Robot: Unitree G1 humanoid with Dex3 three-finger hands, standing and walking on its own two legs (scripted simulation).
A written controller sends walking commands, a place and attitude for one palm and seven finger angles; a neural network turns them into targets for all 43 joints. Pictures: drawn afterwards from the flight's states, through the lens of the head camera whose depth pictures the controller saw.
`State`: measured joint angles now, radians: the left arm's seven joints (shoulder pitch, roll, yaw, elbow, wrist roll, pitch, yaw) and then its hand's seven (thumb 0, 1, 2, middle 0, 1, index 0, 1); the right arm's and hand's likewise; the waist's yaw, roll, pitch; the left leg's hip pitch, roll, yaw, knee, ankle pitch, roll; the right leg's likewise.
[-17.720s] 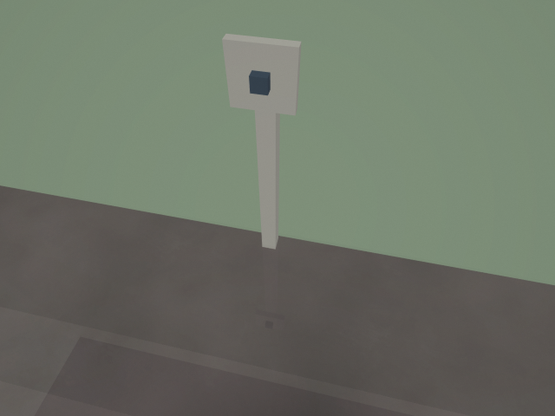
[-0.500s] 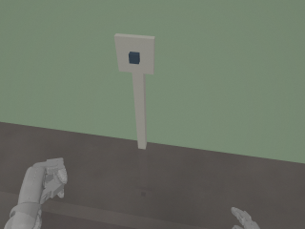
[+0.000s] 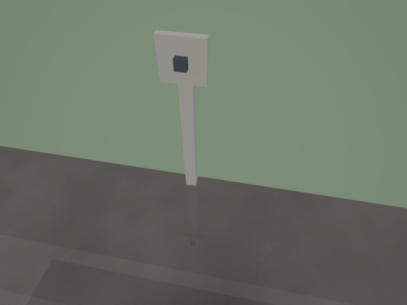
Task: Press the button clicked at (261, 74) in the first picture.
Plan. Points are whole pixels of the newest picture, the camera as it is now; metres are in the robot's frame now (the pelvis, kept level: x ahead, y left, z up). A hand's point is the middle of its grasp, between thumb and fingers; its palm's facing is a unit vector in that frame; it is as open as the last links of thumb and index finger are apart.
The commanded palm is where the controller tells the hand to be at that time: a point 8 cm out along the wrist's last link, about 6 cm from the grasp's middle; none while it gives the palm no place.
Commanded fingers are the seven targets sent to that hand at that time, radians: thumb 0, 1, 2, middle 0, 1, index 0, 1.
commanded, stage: let the arm hang, fingers relaxed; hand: left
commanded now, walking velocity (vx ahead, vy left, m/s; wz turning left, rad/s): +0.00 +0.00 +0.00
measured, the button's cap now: (180, 63) +0.84 +0.14 +0.04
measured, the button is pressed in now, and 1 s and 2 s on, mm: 0 0 0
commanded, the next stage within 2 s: stand and wait in 0.50 s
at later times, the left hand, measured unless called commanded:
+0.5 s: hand out of the picture +0.03 +0.19 -0.17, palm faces +0.01 -0.97 -0.22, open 7.3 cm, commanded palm none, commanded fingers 0.00 0.90 0.90 -0.20 -0.30 -0.20 -0.30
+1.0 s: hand out of the picture +0.06 +0.20 -0.17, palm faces -0.01 -0.97 -0.26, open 7.4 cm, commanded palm none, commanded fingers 0.00 0.90 0.90 -0.20 -0.30 -0.20 -0.30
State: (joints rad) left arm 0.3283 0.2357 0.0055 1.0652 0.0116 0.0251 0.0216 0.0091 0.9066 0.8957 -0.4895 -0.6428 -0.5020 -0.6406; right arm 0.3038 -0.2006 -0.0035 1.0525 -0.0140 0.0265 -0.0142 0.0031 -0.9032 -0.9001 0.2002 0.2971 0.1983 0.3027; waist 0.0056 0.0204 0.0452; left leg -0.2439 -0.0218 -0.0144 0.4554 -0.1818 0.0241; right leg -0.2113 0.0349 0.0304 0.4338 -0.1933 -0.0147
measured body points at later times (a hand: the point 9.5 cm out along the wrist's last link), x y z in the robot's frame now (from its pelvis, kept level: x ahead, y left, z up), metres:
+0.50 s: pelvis +0.00 +0.00 +0.00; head +0.01 -0.01 +0.45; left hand +0.03 +0.24 -0.15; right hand +0.00 -0.24 -0.16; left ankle +0.04 +0.10 -0.74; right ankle +0.03 -0.11 -0.74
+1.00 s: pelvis +0.02 -0.01 +0.00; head +0.04 -0.01 +0.45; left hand +0.06 +0.25 -0.15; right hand +0.05 -0.26 -0.15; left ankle +0.04 +0.10 -0.74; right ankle +0.03 -0.11 -0.74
